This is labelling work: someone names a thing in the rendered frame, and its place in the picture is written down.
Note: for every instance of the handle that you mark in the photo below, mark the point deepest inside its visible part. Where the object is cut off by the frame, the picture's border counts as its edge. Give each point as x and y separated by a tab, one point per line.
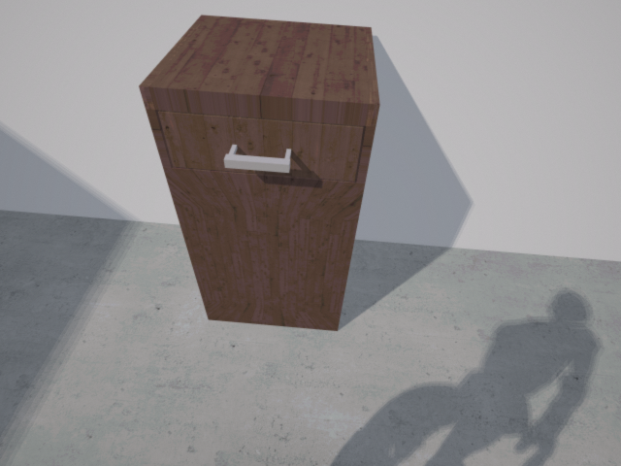
258	163

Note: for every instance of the drawer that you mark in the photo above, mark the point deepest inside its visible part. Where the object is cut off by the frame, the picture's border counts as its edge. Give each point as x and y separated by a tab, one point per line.
318	150

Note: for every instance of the cabinet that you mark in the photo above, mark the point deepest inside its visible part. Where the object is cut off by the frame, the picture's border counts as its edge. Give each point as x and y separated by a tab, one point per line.
268	249

